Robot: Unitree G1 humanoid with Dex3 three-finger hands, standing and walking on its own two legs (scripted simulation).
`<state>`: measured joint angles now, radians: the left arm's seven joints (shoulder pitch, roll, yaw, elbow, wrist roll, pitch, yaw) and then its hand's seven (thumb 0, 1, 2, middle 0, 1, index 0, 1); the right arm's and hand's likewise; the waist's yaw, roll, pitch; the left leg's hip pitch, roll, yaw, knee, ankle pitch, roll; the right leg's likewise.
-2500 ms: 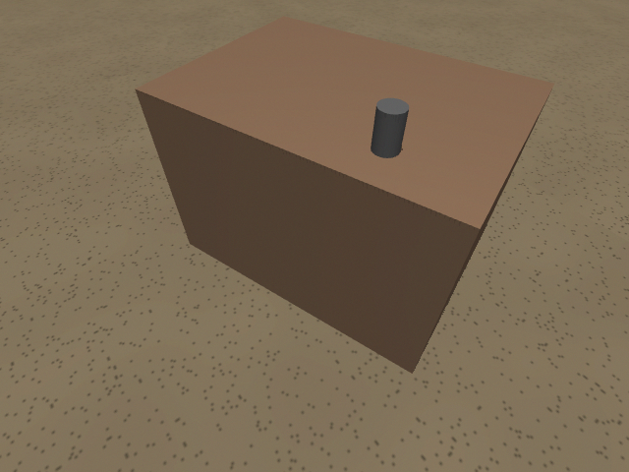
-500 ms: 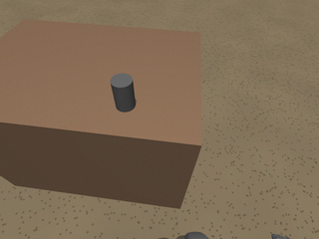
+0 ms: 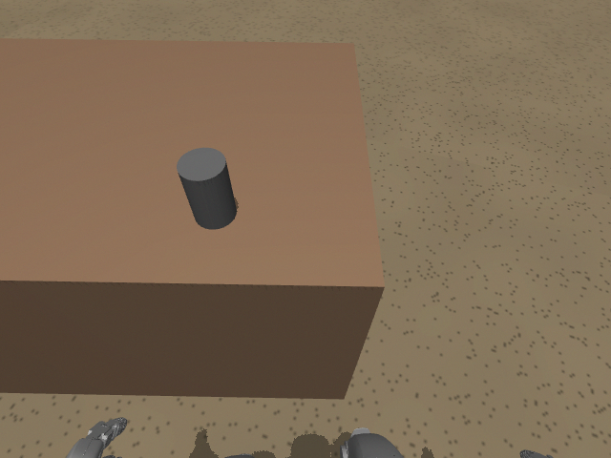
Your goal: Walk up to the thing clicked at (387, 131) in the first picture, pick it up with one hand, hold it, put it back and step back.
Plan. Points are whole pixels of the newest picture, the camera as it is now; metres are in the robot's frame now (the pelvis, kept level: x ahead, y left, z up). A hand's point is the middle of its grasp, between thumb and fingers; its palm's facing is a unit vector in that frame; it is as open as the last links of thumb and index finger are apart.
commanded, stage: walk up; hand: left
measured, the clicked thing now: (209, 190) +0.51 +0.17 +0.02
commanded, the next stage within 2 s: stand in 1.78 s
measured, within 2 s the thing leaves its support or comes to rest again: neither
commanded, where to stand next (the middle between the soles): +0.05 -0.02 m, yaw -2 degrees
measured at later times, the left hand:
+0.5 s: hand out of the picture +0.08 +0.24 -0.13, palm faces -0.07 -0.92 -0.38, open 7.3 cm
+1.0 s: hand out of the picture +0.13 +0.23 -0.11, palm faces -0.07 -0.94 -0.34, open 7.3 cm
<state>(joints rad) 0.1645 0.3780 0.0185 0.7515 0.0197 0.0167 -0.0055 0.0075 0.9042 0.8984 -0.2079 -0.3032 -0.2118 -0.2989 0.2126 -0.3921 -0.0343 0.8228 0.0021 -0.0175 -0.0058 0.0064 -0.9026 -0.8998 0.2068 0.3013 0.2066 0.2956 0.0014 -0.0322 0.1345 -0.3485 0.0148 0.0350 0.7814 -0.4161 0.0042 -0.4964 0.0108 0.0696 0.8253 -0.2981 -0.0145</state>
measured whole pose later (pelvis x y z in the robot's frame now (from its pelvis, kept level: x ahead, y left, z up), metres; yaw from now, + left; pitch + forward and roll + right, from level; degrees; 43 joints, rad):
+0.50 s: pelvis -0.01 -0.01 +0.01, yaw -4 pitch -3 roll +1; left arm 0.19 0.37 0.03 0.97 0.01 0.00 -0.01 0.01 0.91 0.90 -0.21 -0.30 -0.21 -0.30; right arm 0.22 -0.40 -0.03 0.95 -0.01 -0.03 0.01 0.01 -0.90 -0.90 0.20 0.30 0.20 0.30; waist 0.01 0.00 0.08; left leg -0.30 0.04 0.02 0.69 -0.34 -0.02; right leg -0.33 -0.01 0.05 0.74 -0.36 0.00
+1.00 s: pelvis +0.00 -0.01 +0.04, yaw -5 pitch -3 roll +0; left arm 0.05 0.35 0.01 1.13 -0.01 -0.01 -0.01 0.01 0.91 0.90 -0.20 -0.30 -0.21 -0.30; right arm 0.11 -0.37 -0.01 1.12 0.00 -0.02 0.01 0.01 -0.90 -0.90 0.21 0.30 0.21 0.30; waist 0.00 0.00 0.05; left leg -0.14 0.04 0.03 0.41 -0.22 -0.03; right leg -0.17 -0.02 0.06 0.44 -0.22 0.02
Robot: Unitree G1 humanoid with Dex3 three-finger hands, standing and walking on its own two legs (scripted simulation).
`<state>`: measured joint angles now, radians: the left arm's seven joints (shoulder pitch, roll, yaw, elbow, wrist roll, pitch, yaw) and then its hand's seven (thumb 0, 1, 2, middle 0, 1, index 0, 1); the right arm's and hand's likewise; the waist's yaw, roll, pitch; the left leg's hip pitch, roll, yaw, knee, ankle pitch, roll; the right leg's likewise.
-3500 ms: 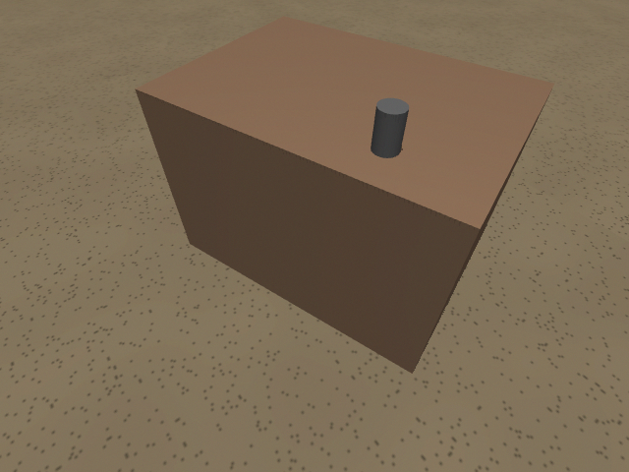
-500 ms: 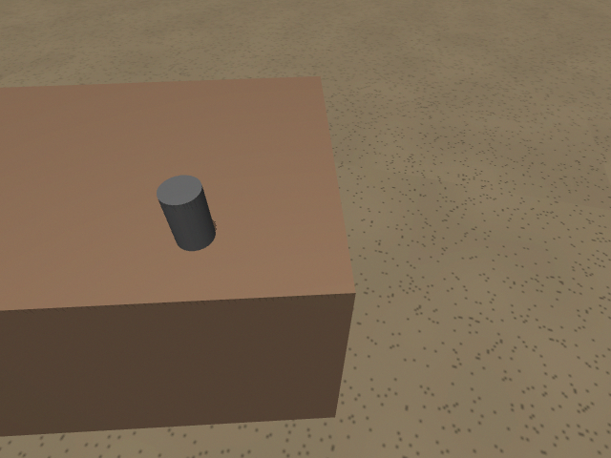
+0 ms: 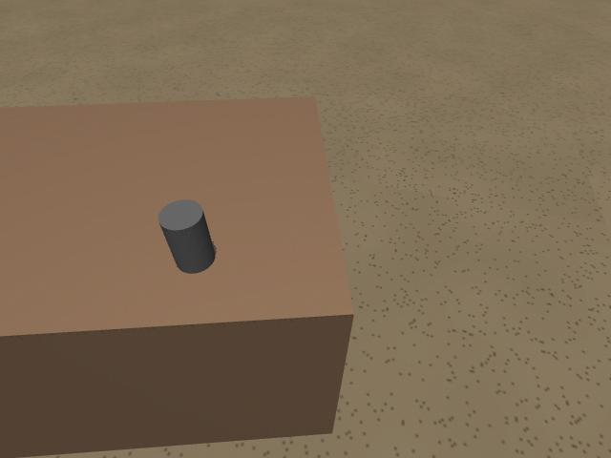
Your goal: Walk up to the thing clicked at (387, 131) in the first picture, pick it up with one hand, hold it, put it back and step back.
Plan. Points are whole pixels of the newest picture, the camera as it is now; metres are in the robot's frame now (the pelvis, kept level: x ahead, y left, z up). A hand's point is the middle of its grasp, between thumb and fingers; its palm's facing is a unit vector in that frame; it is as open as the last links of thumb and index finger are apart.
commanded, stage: walk up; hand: left
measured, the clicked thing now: (188, 237) +0.49 +0.22 -0.02
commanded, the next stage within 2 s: stand in 0.78 s
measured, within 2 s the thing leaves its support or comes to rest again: neither
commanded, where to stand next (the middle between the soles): +0.05 -0.01 m, yaw +2 degrees
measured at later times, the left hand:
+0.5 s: hand out of the picture +0.09 +0.26 -0.15, palm faces -0.01 -0.94 -0.34, open 7.3 cm
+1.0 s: hand out of the picture +0.10 +0.26 -0.15, palm faces -0.01 -0.94 -0.34, open 7.3 cm
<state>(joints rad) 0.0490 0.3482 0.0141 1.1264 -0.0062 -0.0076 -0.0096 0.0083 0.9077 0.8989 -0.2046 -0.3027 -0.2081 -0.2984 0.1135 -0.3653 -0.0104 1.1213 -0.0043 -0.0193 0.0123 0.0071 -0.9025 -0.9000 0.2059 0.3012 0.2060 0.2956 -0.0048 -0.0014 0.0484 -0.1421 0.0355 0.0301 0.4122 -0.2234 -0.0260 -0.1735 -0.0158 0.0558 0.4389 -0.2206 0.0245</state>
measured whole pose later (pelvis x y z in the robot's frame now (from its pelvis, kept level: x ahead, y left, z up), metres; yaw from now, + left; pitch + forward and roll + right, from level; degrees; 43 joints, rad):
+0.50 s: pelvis +0.01 +0.01 +0.00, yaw +0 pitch -2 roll +0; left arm 0.07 0.34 0.01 1.17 0.00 0.00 -0.01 0.01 0.91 0.90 -0.20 -0.30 -0.21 -0.30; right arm 0.09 -0.34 -0.02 1.14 -0.01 -0.01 0.02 0.01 -0.90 -0.90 0.21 0.30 0.21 0.30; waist 0.00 0.01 0.05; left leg -0.10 0.03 0.04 0.34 -0.20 -0.02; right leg -0.13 -0.02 0.06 0.36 -0.19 0.04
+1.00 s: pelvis +0.01 +0.01 +0.01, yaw +0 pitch -2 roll +0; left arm 0.07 0.34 0.01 1.13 0.00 -0.01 0.00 0.01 0.91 0.90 -0.20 -0.30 -0.21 -0.30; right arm 0.08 -0.35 -0.02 1.13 0.00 0.00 0.01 0.01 -0.90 -0.90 0.21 0.30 0.21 0.30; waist -0.01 0.00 0.06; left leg -0.09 0.03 0.03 0.32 -0.19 -0.02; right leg -0.12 -0.02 0.05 0.34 -0.18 0.03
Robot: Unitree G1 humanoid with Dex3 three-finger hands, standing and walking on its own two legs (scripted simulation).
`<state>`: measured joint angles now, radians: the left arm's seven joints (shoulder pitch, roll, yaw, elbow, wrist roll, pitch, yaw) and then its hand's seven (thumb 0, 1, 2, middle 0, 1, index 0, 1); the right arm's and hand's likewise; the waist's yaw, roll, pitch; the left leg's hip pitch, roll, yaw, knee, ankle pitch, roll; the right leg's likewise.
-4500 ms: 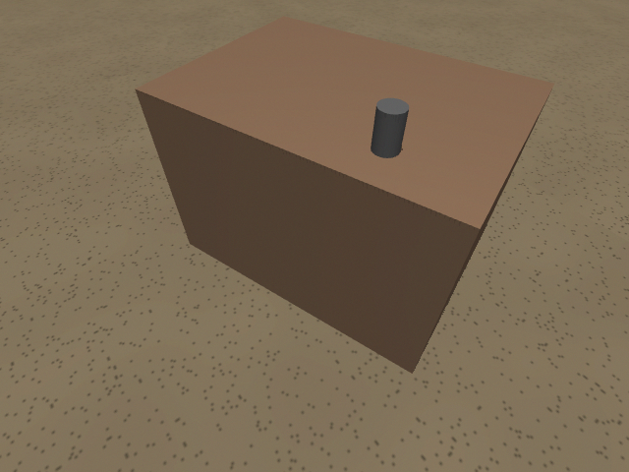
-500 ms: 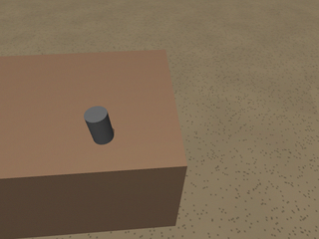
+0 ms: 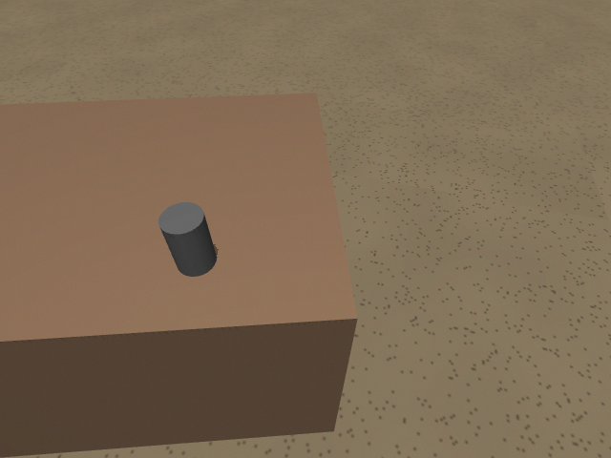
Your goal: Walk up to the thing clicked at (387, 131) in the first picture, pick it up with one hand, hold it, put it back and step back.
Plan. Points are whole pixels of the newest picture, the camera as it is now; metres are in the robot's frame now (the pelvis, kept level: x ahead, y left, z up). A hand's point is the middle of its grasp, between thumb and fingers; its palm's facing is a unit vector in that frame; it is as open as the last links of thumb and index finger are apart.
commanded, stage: stand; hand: left
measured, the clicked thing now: (189, 240) +0.48 +0.21 -0.02
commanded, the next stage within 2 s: rise first in 1.98 s
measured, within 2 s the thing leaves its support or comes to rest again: neither
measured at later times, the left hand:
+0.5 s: hand out of the picture +0.05 +0.25 -0.16, palm faces -0.01 -0.94 -0.35, open 7.3 cm
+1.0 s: hand out of the picture +0.06 +0.25 -0.16, palm faces -0.01 -0.94 -0.34, open 7.3 cm
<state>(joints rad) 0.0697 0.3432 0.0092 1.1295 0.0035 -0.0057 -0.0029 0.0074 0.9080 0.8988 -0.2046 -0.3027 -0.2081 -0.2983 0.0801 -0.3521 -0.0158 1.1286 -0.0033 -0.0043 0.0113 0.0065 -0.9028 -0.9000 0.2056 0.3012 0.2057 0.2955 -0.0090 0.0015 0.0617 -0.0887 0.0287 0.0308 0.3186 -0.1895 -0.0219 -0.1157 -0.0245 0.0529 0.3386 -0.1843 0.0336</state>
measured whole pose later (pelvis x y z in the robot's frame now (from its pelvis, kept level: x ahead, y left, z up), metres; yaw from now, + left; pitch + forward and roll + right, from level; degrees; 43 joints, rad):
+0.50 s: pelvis -0.02 +0.00 +0.00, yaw +0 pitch -3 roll +0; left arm 0.13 0.35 0.00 1.13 0.01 0.00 -0.01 0.01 0.91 0.90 -0.20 -0.30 -0.21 -0.30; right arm 0.12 -0.35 -0.02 1.13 -0.01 0.00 0.02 0.01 -0.90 -0.90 0.21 0.30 0.21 0.30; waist 0.00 0.00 0.06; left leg -0.11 0.03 0.02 0.32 -0.17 -0.02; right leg -0.13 -0.02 0.05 0.34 -0.16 0.03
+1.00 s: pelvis -0.01 +0.00 +0.00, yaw +1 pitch -3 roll +0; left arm 0.12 0.35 0.00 1.11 0.01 -0.01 -0.01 0.01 0.91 0.90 -0.20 -0.30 -0.21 -0.30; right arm 0.12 -0.35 -0.01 1.13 -0.01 0.00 0.02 0.01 -0.90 -0.90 0.21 0.30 0.21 0.30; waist 0.00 0.00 0.05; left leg -0.11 0.02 0.02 0.33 -0.17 -0.02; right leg -0.13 -0.03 0.04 0.35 -0.17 0.03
